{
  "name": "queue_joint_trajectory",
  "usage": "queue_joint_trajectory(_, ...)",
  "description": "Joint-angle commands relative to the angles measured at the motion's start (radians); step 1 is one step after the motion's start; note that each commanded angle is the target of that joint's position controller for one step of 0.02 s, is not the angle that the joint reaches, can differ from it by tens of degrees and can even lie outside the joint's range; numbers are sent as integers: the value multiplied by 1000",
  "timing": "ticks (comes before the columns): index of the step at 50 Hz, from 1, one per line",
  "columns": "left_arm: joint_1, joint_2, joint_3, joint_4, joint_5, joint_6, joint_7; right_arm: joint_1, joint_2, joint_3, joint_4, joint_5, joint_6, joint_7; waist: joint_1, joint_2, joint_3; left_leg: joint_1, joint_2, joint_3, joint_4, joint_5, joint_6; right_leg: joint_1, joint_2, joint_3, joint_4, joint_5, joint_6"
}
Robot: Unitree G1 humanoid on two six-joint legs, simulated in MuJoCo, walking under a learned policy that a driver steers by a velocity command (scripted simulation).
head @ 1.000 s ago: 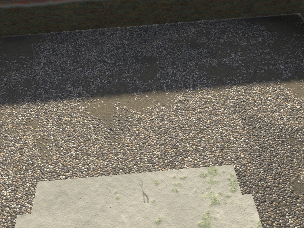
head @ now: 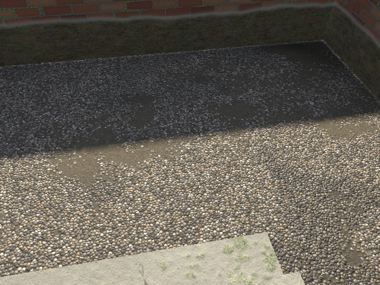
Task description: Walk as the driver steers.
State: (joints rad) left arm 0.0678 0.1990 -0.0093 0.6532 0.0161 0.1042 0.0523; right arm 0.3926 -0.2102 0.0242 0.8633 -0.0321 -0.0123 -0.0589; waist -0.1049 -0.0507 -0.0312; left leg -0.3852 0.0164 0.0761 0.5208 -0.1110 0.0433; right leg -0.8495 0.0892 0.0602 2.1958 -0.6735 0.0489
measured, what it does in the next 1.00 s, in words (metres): walks ahead: right foot 0.18 m higher, then left foot 0.18 m lower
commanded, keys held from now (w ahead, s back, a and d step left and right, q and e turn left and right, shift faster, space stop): no key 0.14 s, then w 0.86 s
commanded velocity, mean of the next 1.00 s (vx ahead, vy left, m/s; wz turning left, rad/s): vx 0.32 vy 0.00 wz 0.00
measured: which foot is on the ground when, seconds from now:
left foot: down 0.00-0.10, up 0.12-0.78, down 0.80-1.00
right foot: up 0.00-0.08, down 0.10-0.80, up 0.82-1.00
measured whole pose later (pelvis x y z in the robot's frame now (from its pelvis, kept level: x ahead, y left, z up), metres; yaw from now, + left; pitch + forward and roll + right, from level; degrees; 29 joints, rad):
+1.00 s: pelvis +0.18 -0.04 +0.00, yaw +1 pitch -1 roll +0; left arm 0.28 0.22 0.04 0.97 0.06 0.00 0.00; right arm 0.47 -0.17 -0.01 1.02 -0.01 -0.04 -0.01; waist 0.03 -0.04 -0.02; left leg -0.25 -0.12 0.03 0.64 -0.37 0.12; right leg -0.76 -0.04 0.06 1.38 -0.21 -0.05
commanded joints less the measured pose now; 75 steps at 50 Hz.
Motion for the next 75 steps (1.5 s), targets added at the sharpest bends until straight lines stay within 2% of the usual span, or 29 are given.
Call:
queue_joint_trajectory(1,-55,76,1,-162,-6,-18,-8,-80,-256,-68,-122,3,-5,-15,75,145,-99,121,290,-265,-329,315,235,158,-63,-18,-143,-156,-74)
queue_joint_trajectory(3,92,80,-16,-133,-9,-10,-28,-174,-268,-80,-153,35,19,-8,148,177,-117,-39,187,-103,-403,76,111,509,-60,-76,-650,-279,-148)
queue_joint_trajectory(4,86,41,-37,-139,-19,1,-41,13,-263,-105,-93,75,56,-15,49,280,-53,49,185,-201,-504,-349,89,451,38,-106,-996,-755,-208)
queue_joint_trajectory(5,251,67,-21,-69,-37,0,-58,72,-256,-125,-65,70,91,-15,105,130,73,-76,147,-198,-348,-657,35,541,105,-93,-1262,-582,-257)
queue_joint_trajectory(6,500,134,3,15,-47,-16,-73,-92,-163,-114,-126,39,88,6,303,-286,255,-720,8,-137,220,-909,-26,725,-168,609,-1558,-518,-331)
queue_joint_trajectory(7,637,202,13,57,-48,-57,-8,-420,-194,-130,-256,16,28,47,466,-345,428,-1024,-128,-651,210,-721,5,610,-304,1102,-1807,52,-322)
queue_joint_trajectory(8,497,223,12,78,-3,-82,32,-374,-112,-116,-262,58,-17,51,300,-189,409,-991,-191,-674,284,-543,-11,561,-350,1033,-1787,258,-249)
queue_joint_trajectory(10,243,210,19,64,54,-102,34,-229,-82,-111,-157,26,-15,36,94,-128,196,-655,-252,-545,522,-235,-18,387,-253,670,-1557,388,-157)
queue_joint_trajectory(14,131,128,21,71,11,-109,-54,-96,-96,-121,-90,13,80,40,-38,-8,44,-379,-239,-325,950,82,-29,164,-199,319,-1567,-24,-114)
queue_joint_trajectory(19,390,190,45,186,17,-143,-35,-227,-112,-105,-100,-27,85,71,82,30,107,-464,-177,-237,797,212,-26,438,-168,257,-1611,75,-156)
queue_joint_trajectory(28,642,177,67,283,41,-191,-2,-416,-93,-96,-105,-23,39,58,229,-69,97,-658,-170,-270,473,159,-39,793,-176,339,-1452,439,-215)
queue_joint_trajectory(33,486,171,62,250,33,-202,-9,-455,-49,-63,-131,1,12,99,185,2,120,-251,-140,-117,162,444,-30,449,-140,270,-1398,298,-249)
queue_joint_trajectory(38,477,158,58,311,42,-145,13,-155,-63,-59,-17,28,12,86,126,-32,152,157,38,-112,-201,359,56,444,-148,227,-1084,506,-252)
queue_joint_trajectory(40,499,152,62,341,30,-129,-2,63,-112,-84,70,9,13,71,41,182,48,462,63,-98,-322,326,112,347,-22,33,-519,428,-212)
queue_joint_trajectory(41,520,103,65,331,8,-134,-19,216,-120,-77,101,22,6,84,21,257,-104,796,196,-218,99,625,159,25,49,-31,-170,-202,-180)
queue_joint_trajectory(42,561,100,53,292,-11,-145,-19,220,-127,-66,90,29,4,96,73,215,-165,897,258,-326,231,605,162,-188,12,29,-91,-181,-195)
queue_joint_trajectory(43,509,149,53,263,-6,-150,-24,185,-212,-106,83,44,-3,90,50,269,-174,835,350,-545,-9,64,305,-293,0,15,-100,-20,-185)
queue_joint_trajectory(44,404,188,67,261,33,-138,-21,125,-182,-106,84,50,0,73,61,209,-41,631,375,-645,-179,-305,351,-340,-63,-23,-207,92,-157)
queue_joint_trajectory(46,316,190,84,286,44,-124,-27,-4,-42,-53,62,10,-34,65,150,30,167,208,245,-521,-155,-253,254,-186,-133,87,-617,374,-133)
queue_joint_trajectory(51,291,45,59,313,52,-91,-66,127,-98,-57,127,19,-47,38,176,202,89,-11,143,-414,-95,163,193,100,-154,-3,-930,728,-82)
queue_joint_trajectory(57,24,71,64,248,39,-136,-83,112,-58,-44,115,23,-70,22,100,85,122,-80,21,-340,46,-230,145,253,-121,-52,-1415,1237,-98)
queue_joint_trajectory(64,-160,35,42,131,0,-158,-82,247,-49,-40,168,-29,-20,5,-76,143,233,250,33,-390,298,71,184,156,-113,-30,-1769,933,-82)
queue_joint_trajectory(66,-27,41,42,161,3,-167,-67,251,-22,-33,196,-32,-6,-11,-52,89,192,166,7,-310,486,188,152,428,-106,-94,-1898,989,-105)
queue_joint_trajectory(68,297,94,74,272,-14,-152,-59,221,-91,-49,196,-28,-8,-6,109,27,56,101,-4,-288,814,214,155,774,-158,-77,-2011,965,-137)
queue_joint_trajectory(69,597,132,88,362,-7,-145,-64,111,-107,-59,197,-7,-22,20,282,14,-86,-200,-80,-189,1243,-37,89,1204,-181,-76,-1745,1175,-197)
queue_joint_trajectory(70,595,179,80,350,4,-140,-80,264,-59,-66,151,59,-28,20,170,-164,-214,-505,-166,-140,1642,-870,55,1466,-433,150,-1432,1631,-275)
queue_joint_trajectory(71,594,194,85,345,-20,-130,-89,286,-104,-61,115,65,-31,5,185,-150,-284,-669,-114,-145,1625,-823,72,1513,-514,290,-1459,1413,-358)
queue_joint_trajectory(73,436,139,87,324,-14,-136,-66,92,-135,-77,108,-21,-6,11,145,-13,-14,-690,-16,-194,1311,-475,62,1018,-512,387,-1781,502,-426)
queue_joint_trajectory(75,386,84,57,326,26,-174,-66,81,-109,-94,157,-33,13,30,72,20,130,-521,4,-239,1024,-251,39,635,-418,322,-1756,655,-359)
Keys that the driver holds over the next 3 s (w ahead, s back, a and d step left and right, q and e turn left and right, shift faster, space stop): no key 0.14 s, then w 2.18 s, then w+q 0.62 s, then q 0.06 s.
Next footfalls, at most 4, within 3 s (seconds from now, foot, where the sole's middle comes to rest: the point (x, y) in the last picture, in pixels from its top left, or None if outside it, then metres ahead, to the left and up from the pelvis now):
0.10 right None -0.06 -0.13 -0.58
0.80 left None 0.20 0.01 -0.76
1.38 right None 0.53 -0.14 -0.94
1.94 left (159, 269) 0.82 0.06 -1.12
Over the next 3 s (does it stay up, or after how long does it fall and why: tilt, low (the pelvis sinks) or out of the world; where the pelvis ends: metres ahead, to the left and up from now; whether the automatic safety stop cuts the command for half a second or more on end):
stays up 1.31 0.01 -0.54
